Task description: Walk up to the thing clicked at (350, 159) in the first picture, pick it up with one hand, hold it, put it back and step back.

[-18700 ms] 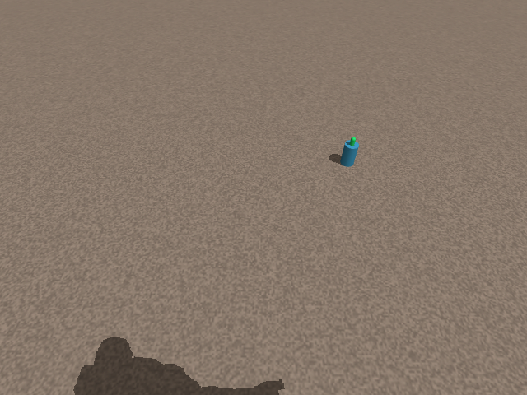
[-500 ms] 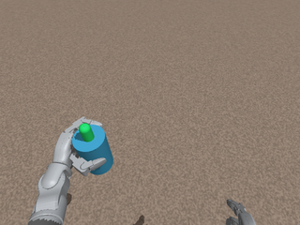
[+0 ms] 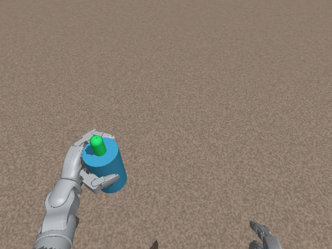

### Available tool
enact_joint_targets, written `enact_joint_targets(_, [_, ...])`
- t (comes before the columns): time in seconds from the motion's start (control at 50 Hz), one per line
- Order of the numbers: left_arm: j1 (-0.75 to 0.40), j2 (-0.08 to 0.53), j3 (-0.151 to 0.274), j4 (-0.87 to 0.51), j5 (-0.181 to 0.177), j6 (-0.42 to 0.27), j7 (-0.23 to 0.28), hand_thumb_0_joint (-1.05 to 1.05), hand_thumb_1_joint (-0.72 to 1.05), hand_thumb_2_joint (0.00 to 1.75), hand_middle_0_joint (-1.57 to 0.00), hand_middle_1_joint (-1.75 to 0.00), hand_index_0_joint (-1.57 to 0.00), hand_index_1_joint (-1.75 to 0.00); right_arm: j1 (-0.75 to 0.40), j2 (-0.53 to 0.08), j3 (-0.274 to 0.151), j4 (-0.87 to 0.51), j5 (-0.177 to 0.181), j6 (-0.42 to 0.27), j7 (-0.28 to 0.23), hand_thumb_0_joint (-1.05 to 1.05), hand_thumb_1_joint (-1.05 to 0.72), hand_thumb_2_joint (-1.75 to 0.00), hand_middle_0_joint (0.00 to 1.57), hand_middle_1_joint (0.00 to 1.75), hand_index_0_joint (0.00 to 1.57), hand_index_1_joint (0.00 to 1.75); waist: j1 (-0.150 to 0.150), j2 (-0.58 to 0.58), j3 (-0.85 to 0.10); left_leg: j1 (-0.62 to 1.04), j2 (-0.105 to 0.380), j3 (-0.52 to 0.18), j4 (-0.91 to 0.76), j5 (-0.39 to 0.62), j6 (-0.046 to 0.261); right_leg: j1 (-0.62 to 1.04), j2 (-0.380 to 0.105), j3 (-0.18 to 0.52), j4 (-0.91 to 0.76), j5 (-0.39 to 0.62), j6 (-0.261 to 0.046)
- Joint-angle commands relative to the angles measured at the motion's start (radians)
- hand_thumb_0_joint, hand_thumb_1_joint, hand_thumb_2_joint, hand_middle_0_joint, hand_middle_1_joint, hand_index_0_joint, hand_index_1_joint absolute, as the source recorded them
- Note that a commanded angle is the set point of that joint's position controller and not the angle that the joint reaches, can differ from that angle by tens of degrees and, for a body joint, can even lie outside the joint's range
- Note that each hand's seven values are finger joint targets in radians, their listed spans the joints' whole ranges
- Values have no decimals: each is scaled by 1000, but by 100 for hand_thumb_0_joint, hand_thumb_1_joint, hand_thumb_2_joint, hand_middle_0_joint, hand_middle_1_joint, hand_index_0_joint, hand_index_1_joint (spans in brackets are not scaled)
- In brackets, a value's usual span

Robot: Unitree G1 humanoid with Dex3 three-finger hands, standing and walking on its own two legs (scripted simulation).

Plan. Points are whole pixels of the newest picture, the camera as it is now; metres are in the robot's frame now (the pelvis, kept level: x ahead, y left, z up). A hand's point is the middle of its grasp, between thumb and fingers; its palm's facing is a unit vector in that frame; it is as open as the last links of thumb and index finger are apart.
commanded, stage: hold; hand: left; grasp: from the side
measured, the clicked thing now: (104, 161) +0.32 +0.15 +0.05
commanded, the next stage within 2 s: crouch in 1.08 s
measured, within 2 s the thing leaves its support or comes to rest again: neither
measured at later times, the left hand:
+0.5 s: hand (102, 164) +0.31 +0.16 +0.04, palm faces -0.13 -0.99 +0.00, open 10.9 cm
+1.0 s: hand (102, 166) +0.31 +0.16 +0.04, palm faces -0.13 -0.99 +0.00, open 10.9 cm
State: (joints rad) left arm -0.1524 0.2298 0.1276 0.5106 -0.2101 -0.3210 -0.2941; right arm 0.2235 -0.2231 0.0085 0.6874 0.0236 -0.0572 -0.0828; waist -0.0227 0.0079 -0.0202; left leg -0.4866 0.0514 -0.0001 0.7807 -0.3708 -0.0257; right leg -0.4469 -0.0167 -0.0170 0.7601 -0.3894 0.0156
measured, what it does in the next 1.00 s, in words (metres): stands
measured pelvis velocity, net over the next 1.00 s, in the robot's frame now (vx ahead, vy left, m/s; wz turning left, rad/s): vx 0.00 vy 0.00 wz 0.00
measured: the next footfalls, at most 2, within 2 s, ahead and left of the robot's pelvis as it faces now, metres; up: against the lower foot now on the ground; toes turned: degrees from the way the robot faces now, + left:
none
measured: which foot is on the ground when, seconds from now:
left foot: down 0.00-1.00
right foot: down 0.00-1.00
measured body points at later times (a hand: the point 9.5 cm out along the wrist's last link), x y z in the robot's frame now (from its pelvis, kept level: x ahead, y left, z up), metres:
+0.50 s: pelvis +0.00 +0.00 +0.00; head +0.03 +0.01 +0.45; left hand +0.32 +0.21 +0.05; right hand +0.13 -0.25 -0.11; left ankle +0.02 +0.13 -0.71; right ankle +0.00 -0.13 -0.71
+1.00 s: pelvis +0.00 +0.00 +0.00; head +0.03 +0.01 +0.45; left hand +0.31 +0.21 +0.04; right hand +0.13 -0.25 -0.11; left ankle +0.02 +0.13 -0.71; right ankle +0.00 -0.13 -0.71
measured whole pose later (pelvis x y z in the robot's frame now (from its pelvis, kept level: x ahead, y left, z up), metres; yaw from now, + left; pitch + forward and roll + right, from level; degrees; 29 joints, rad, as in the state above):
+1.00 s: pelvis +0.00 +0.00 +0.00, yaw +0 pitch +5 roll -1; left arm -0.12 0.23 0.11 0.47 -0.20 -0.32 -0.28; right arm 0.23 -0.22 0.00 0.69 0.02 -0.06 -0.07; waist -0.02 0.01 -0.02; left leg -0.50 0.05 0.00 0.80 -0.38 -0.02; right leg -0.45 -0.02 -0.02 0.76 -0.39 0.02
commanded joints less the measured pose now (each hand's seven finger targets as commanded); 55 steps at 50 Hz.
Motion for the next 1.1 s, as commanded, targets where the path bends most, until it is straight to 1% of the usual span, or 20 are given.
enact_joint_targets(0.0, [-346, 149, 76, -312, -45, -117, -8, 0, 19, 126, -122, -145, -125, -144, -39, -137, -53, -129, -4, -49, -2, 0, -88, -90, 20, 30, 20, 30, 0, 39, -301, 167, -34, 10, -100, 203, 27, 58, 24, -19, -95, 247, -27])
enact_joint_targets(0.08, [-337, 161, 81, -355, -47, -119, -6, 0, 18, 126, -122, -145, -125, -144, -30, -134, -50, -131, -3, -50, -2, 0, -89, -90, 20, 30, 20, 30, 5, 56, -334, 181, -33, 10, -81, 286, 26, 81, 25, -18, -82, 323, -26])
enact_joint_targets(0.18, [-353, 128, 57, -291, -44, -109, -1, 0, 15, 127, -121, -145, -123, -144, -24, -133, -47, -117, -3, -51, -4, 0, -89, -90, 20, 30, 20, 30, -15, 21, -268, 156, -32, 9, -89, 218, 31, 47, 22, -16, -97, 270, -22])
enact_joint_targets(0.22, [-377, 162, 89, -351, -47, -122, 2, 0, 15, 126, -120, -144, -122, -143, -39, -138, -53, -126, -2, -53, 1, 0, -88, -90, 20, 30, 20, 30, 12, 56, -295, 159, -33, 8, -101, 194, 24, 53, 23, -19, -93, 235, -30])
enact_joint_targets(0.26, [-316, 119, 46, -308, -43, -114, -3, 0, 15, 125, -120, -144, -123, -143, -31, -134, -50, -131, -3, -52, 2, 0, -88, -90, 20, 30, 20, 30, 0, 26, -301, 167, -32, 7, -94, 223, 26, 69, 25, -22, -93, 263, -27])
enact_joint_targets(0.34, [-326, 153, 67, -362, -45, -114, 2, 0, 16, 125, -121, -144, -123, -143, -34, -136, -52, -133, 1, -54, 1, 0, -88, -90, 20, 30, 20, 30, 6, 54, -323, 177, -36, 9, -89, 242, 24, 80, 23, -19, -96, 282, -27])
enact_joint_targets(0.44, [-351, 129, 54, -321, -42, -104, 7, 0, 14, 125, -118, -143, -121, -142, -18, -134, -52, -120, -2, -53, 5, 0, -88, -90, 20, 30, 20, 30, -7, 38, -298, 172, -28, 3, -91, 244, 24, 57, 27, -25, -88, 278, -27])
enact_joint_targets(0.48, [-333, 129, 68, -268, -40, -101, 10, 0, 16, 126, -119, -144, -122, -143, -34, -133, -50, -123, -1, -54, 6, 0, -88, -90, 20, 30, 20, 30, -3, 20, -234, 134, -30, 5, -99, 185, 26, 31, 25, -24, -98, 227, -26])
enact_joint_targets(0.54, [-363, 155, 74, -368, -38, -121, 9, 0, 17, 125, -119, -143, -121, -142, -24, -135, -54, -129, -3, -52, 6, 0, -88, -90, 20, 30, 20, 30, 5, 45, -331, 179, -33, 10, -87, 226, 27, 72, 22, -17, -91, 268, -26])
enact_joint_targets(0.56, [-285, 130, 65, -284, -39, -111, 6, 0, 17, 127, -121, -145, -124, -144, -39, -129, -48, -131, -2, -55, 6, 0, -89, -90, 20, 30, 20, 30, 7, 28, -272, 147, -36, 11, -88, 210, 27, 59, 22, -19, -96, 253, -24])
enact_joint_targets(0.6, [-363, 162, 76, -393, -47, -119, 4, 0, 14, 126, -120, -144, -123, -144, -29, -135, -53, -131, -1, -57, 7, 0, -88, -90, 20, 30, 20, 30, 9, 51, -352, 182, -34, 10, -81, 263, 27, 94, 22, -18, -88, 308, -24])
enact_joint_targets(0.62, [-296, 144, 71, -344, -45, -111, 5, 0, 15, 125, -121, -144, -123, -143, -23, -134, -52, -130, 1, -54, 5, 0, -89, -90, 20, 30, 20, 30, 6, 43, -341, 190, -34, 10, -83, 275, 26, 87, 23, -20, -88, 317, -23])
enact_joint_targets(0.68, [-314, 114, 47, -313, -47, -99, 4, 0, 12, 125, -119, -143, -121, -143, -30, -128, -46, -123, -2, -55, -1, 0, -88, -90, 20, 30, 20, 30, -17, 2, -299, 173, -33, 12, -75, 279, 32, 71, 22, -15, -94, 339, -17])
enact_joint_targets(0.72, [-350, 146, 67, -366, -43, -104, 9, 0, 13, 123, -117, -141, -119, -140, -27, -133, -52, -121, -2, -50, 0, 0, -88, -90, 20, 30, 20, 30, 1, 43, -315, 177, -39, 19, -78, 276, 31, 75, 17, -12, -103, 338, -19])
enact_joint_targets(0.74, [-309, 119, 57, -268, -39, -93, 9, 0, 14, 123, -118, -141, -120, -141, -27, -129, -47, -120, -2, -50, 0, 0, -88, -90, 20, 30, 20, 30, -15, -15, -256, 149, -36, 13, -79, 243, 36, 55, 19, -17, -105, 306, -16])
enact_joint_targets(0.76, [-305, 121, 59, -285, -39, -97, 10, 0, 13, 124, -117, -141, -120, -141, -38, -131, -50, -124, -2, -49, 4, 0, -88, -90, 20, 30, 20, 30, 2, -6, -237, 126, -37, 14, -89, 205, 35, 50, 19, -17, -109, 263, -20])
enact_joint_targets(0.78, [-318, 162, 101, -300, -39, -105, 11, 0, 15, 125, -118, -142, -120, -142, -39, -129, -51, -121, -2, -49, 4, 0, -88, -90, 20, 30, 20, 30, 10, 11, -272, 137, -40, 18, -87, 200, 35, 64, 16, -13, -112, 260, -19])
enact_joint_targets(0.82, [-321, 129, 55, -331, -35, -113, 5, 0, 14, 124, -118, -142, -121, -142, -42, -128, -51, -133, -3, -48, 5, 0, -88, -90, 20, 30, 20, 30, 5, 24, -286, 148, -38, 18, -98, 178, 31, 65, 19, -14, -110, 228, -25])
enact_joint_targets(0.96, [-326, 158, 80, -362, -41, -116, 7, 0, 14, 123, -117, -141, -119, -140, -26, -132, -52, -129, -2, -52, 5, 0, -88, -90, 20, 30, 20, 30, 6, 50, -338, 173, -34, 12, -81, 258, 25, 83, 23, -18, -91, 298, -28])
enact_joint_targets(1.08, [-302, 120, 55, -287, -39, -101, 8, 0, 12, 122, -116, -141, -119, -140, -23, -135, -50, -117, -4, -54, 0, 0, -88, -90, 20, 30, 20, 30, -11, 21, -277, 158, -30, 7, -87, 250, 26, 48, 27, -21, -93, 287, -26])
